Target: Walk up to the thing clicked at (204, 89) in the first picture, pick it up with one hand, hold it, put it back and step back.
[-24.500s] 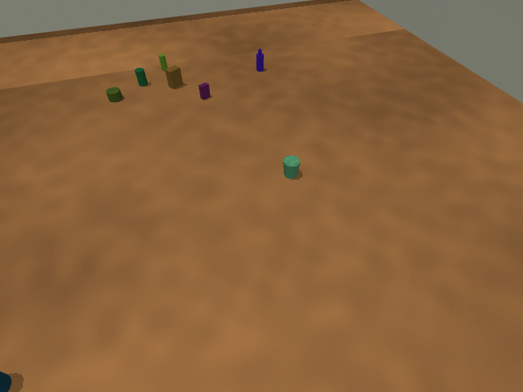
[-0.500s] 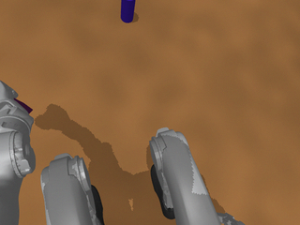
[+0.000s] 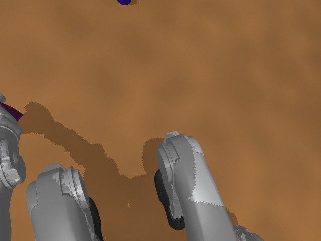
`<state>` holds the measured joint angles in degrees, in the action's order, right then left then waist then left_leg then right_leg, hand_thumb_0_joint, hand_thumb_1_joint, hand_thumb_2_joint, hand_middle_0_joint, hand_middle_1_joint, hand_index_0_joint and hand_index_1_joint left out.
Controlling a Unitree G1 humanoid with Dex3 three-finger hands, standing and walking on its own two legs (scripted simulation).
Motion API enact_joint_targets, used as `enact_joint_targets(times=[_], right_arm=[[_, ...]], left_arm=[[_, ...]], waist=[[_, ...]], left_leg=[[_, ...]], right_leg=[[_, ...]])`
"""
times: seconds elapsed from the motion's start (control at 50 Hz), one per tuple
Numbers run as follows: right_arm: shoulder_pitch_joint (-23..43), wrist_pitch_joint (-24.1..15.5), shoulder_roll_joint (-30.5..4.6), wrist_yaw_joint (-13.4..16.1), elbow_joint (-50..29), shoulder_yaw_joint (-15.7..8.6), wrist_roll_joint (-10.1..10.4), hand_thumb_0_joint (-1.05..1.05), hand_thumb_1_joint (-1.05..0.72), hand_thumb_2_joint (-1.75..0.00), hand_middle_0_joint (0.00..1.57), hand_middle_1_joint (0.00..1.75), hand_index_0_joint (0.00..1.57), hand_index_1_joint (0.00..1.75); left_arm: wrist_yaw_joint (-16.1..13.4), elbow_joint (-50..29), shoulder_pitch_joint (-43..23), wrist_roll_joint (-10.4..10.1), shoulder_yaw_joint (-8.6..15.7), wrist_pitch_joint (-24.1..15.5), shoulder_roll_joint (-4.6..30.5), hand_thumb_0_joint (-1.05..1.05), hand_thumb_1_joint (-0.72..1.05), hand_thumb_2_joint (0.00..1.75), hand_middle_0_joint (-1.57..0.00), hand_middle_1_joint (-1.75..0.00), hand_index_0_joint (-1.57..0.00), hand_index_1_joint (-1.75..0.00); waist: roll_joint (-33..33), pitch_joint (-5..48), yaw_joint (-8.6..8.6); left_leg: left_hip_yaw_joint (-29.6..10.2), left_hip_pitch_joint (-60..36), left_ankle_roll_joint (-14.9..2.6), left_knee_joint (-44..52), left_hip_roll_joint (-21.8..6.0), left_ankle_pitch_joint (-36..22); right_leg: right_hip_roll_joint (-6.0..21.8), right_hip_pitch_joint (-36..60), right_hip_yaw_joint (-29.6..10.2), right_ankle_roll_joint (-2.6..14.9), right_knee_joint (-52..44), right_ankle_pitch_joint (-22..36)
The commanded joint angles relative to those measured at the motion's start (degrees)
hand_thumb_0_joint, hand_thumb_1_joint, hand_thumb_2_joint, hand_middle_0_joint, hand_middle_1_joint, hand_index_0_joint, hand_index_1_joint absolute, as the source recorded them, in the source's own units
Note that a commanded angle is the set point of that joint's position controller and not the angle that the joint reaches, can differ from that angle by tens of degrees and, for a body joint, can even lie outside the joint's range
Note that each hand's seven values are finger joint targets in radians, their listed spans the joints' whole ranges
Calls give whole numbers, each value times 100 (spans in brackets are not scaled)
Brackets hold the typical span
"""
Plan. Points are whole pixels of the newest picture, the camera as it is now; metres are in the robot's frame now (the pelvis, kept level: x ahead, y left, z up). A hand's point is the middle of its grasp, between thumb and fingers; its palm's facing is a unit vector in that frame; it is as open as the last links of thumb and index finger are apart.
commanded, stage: rest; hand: left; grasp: from above
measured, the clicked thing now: (0, 117) +0.47 +0.30 -0.22
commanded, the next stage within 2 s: open in 1.10 s
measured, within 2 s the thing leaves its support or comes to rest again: rests again in 0.72 s
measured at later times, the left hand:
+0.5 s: hand (4, 117) +0.47 +0.28 -0.21, palm faces -0.34 -0.29 -0.89, open 6.8 cm
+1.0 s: hand (11, 114) +0.48 +0.28 -0.23, palm faces -0.31 -0.31 -0.90, open 6.8 cm
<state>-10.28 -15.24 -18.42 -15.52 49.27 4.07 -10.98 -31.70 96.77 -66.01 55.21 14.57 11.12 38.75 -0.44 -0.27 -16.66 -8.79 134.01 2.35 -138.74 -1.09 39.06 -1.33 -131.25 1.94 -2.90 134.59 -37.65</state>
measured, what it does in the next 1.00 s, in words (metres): stands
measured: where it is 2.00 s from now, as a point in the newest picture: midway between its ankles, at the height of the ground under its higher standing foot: (135, 224)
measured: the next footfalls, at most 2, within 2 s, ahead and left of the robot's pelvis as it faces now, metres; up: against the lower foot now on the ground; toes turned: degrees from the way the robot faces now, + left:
none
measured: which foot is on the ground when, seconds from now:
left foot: down 0.00-1.00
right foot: down 0.00-1.00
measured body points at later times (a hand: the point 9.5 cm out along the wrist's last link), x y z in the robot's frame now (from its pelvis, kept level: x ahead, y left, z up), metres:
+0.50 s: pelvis +0.00 +0.00 -0.01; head +0.27 +0.06 +0.35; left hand +0.48 +0.30 -0.15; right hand -0.01 -0.25 -0.10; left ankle +0.08 +0.14 -0.29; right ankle +0.10 -0.13 -0.29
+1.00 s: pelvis +0.00 +0.01 -0.01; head +0.28 +0.07 +0.34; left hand +0.49 +0.29 -0.17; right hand -0.03 -0.24 -0.08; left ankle +0.08 +0.14 -0.29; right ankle +0.10 -0.13 -0.29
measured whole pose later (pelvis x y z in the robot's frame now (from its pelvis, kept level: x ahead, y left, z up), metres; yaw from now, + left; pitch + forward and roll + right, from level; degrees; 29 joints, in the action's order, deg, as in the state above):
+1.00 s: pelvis +0.00 +0.01 -0.01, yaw -5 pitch +30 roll -11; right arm -10.0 -19.2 -19.6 -20.8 47.0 10.1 -13.6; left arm -39.4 105.1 -67.8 56.4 18.3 8.2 49.7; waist 3.0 -7.3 -22.6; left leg -13.3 134.3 1.7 -143.3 -1.5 40.4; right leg -2.9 -129.6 5.6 -3.9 135.0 -37.0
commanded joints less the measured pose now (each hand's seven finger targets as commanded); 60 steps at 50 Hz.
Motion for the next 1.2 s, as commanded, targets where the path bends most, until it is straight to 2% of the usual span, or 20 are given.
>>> enact_joint_targets(times=[0.0, 0.08, 0.12, 0.24, 0.3, 0.32, 0.34, 0.4, 0.44, 0.58, 0.64, 0.66, 0.7, 0.74, 0.82, 0.84, 0.88, 0.98, 1.02, 1.18], right_arm=[[-1476, -38, -1336, -80, 155, -326, -17, 0, -92, -91, 20, 30, 20, 30], [-1430, -44, -1383, -136, 176, -346, -36, 0, -92, -91, 20, 30, 20, 30], [-1451, -44, -1396, -178, 181, -318, -63, 0, -91, -90, 20, 30, 20, 30], [-1497, -38, -1479, -270, 104, -235, -54, 0, -91, -90, 20, 30, 20, 30], [-1607, -42, -1590, -293, 142, -249, -60, 0, -91, -90, 20, 30, 20, 30], [-1518, -56, -1511, -311, 123, -197, -93, 0, -91, -90, 20, 30, 20, 30], [-1612, -57, -1613, -309, 175, -230, -64, 0, -91, -90, 20, 30, 20, 30], [-1454, -98, -1512, -329, 66, -124, -78, 0, -91, -90, 20, 30, 20, 30], [-1566, -153, -1644, -309, 142, -117, -100, 0, -91, -90, 20, 30, 20, 30], [-1482, -285, -1706, -382, 55, -22, -188, 0, -91, -90, 20, 30, 20, 30], [-1420, -328, -1801, -386, 20, 2, -159, 0, -91, -90, 20, 30, 20, 30], [-1390, -340, -1760, -406, 44, 29, -191, 0, -91, -90, 20, 30, 20, 30], [-1467, -339, -1803, -432, 78, 27, -192, 0, -91, -91, 20, 30, 20, 30], [-1332, -348, -1731, -462, -2, 82, -187, 0, -91, -91, 20, 30, 20, 30], [-1405, -380, -1809, -515, -15, 121, -229, 0, -91, -90, 20, 30, 20, 30], [-1438, -363, -1880, -507, 44, 96, -210, 0, -91, -90, 20, 30, 20, 30], [-1431, -394, -1833, -545, -15, 149, -251, 0, -91, -90, 20, 30, 20, 30], [-1344, -459, -1878, -516, -7, 205, -237, 0, -91, -90, 20, 30, 20, 30], [-1409, -453, -1938, -499, -8, 188, -191, 0, -91, -90, 20, 30, 20, 30], [-1395, -469, -1966, -519, -59, 318, -194, 0, -91, -90, 20, 30, 20, 30]], left_arm=[[-426, -788, -2121, 77, -56, 10, 1335, 0, 71, 40, -121, -32, -119, -33], [-518, -770, -2122, 102, 60, 46, 1508, 0, 73, 46, -123, -33, -121, -35], [-473, -667, -2002, 140, 0, 69, 1460, 0, 73, 45, -123, -27, -121, -30], [-407, -461, -1583, 98, -35, -2, 1460, 0, 71, 45, -123, -27, -120, -30], [-472, -415, -1613, 85, 159, -53, 1689, 0, 72, 42, -123, -25, -121, -28], [-455, -320, -1662, 111, 12, -74, 1555, 0, 74, 40, -124, -25, -122, -28], [-493, -270, -1578, 118, 218, -105, 1830, 0, 72, 42, -122, -26, -120, -28], [-441, -327, -1841, 115, -138, -195, 1482, 0, 74, 40, -125, -23, -122, -26], [-510, -326, -1847, 181, 115, -269, 1959, 0, 74, 40, -124, -25, -122, -27], [-760, -45, -1974, 293, -12, -395, 1872, 0, 79, 37, -127, -23, -125, -25], [-901, 11, -1724, 259, 163, -361, 2112, 0, 78, 39, -126, -24, -124, -26], [-925, 76, -1770, 266, 73, -343, 2089, 0, 79, 40, -127, -24, -125, -26], [-1005, -36, -1763, 270, 229, -322, 2275, 0, 79, 42, -128, -24, -125, -27], [-999, 171, -1660, 171, 93, -278, 2050, 0, 79, 40, -128, -23, -126, -25], [-1007, 151, -1706, 140, 256, -250, 2281, 0, 79, 39, -127, -21, -125, -23], [-1054, 181, -1561, 145, 445, -237, 2509, 0, 78, 37, -126, -20, -124, -22], [-1019, 210, -1687, 155, 276, -245, 2305, 0, 80, 37, -128, -21, -126, -23], [-892, 248, -1668, 144, 141, -279, 2427, 0, 83, 39, -129, -22, -127, -24], [-895, 276, -1443, 189, 254, -291, 2540, 0, 82, 38, -129, -21, -127, -23], [-933, 553, -1495, 185, 119, -359, 2493, 0, 81, 30, -127, -18, -126, -19]], waist=[[-1803, 4332, -165], [-2017, 4169, -159], [-1855, 4016, -276], [-1645, 3976, -279], [-1711, 3847, -317], [-1737, 3695, -402], [-1720, 3665, -379], [-1764, 3598, -470], [-1809, 3516, -521], [-2048, 3303, -669], [-2105, 3438, -519], [-2163, 3350, -603], [-2112, 3441, -589], [-2083, 3307, -596], [-2003, 3208, -691], [-2108, 3285, -624], [-2150, 3171, -744], [-1958, 2895, -840], [-1954, 3066, -728], [-1831, 2693, -908]], left_leg=[[726, -2817, -302, 1234, 4, -1123], [702, -2888, -287, 1211, 4, -1018], [689, -2799, -308, 1129, 1, -1059], [579, -2690, -327, 1091, -10, -1391], [500, -2707, -314, 1110, -28, -1375], [512, -2651, -328, 1045, -19, -1248], [483, -2548, -344, 1077, -35, -1130], [488, -2593, -339, 1029, -35, -1044], [473, -2561, -350, 986, -33, -961], [432, -2788, -298, 988, -70, -777], [425, -2809, -293, 992, -78, -919], [429, -2723, -296, 993, -75, -880], [425, -2769, -301, 950, -99, -1043], [404, -2647, -301, 958, -101, -1019], [367, -2654, -310, 895, -115, -1225], [330, -2763, -289, 958, -134, -1311], [314, -2838, -277, 934, -130, -1281], [342, -2478, -357, 887, -102, -793], [281, -2558, -343, 963, -111, -921], [186, -2433, -347, 999, -134, -783]], right_leg=[[-149, 2428, 704, 405, -1349, 1309], [-147, 2165, 761, 431, -1310, 1171], [-146, 2164, 783, 415, -1307, 1215], [-184, 2427, 834, 405, -1222, 1536], [-186, 2267, 912, 423, -1185, 1488], [-183, 2153, 903, 425, -1189, 1395], [-198, 2207, 925, 424, -1211, 1283], [-215, 2135, 922, 432, -1227, 1217], [-209, 2123, 945, 415, -1230, 1157], [-239, 2005, 1067, 440, -1232, 1017], [-242, 2158, 1062, 426, -1242, 1147], [-248, 2165, 1047, 427, -1222, 1142], [-263, 2296, 1065, 410, -1252, 1310], [-260, 2260, 1059, 411, -1239, 1282], [-257, 2352, 1089, 392, -1212, 1490], [-255, 2402, 1115, 398, -1209, 1543], [-253, 2337, 1136, 411, -1162, 1518], [-279, 2302, 1104, 373, -1317, 1132], [-285, 2415, 1146, 389, -1299, 1214], [-296, 2282, 1218, 380, -1332, 1116]])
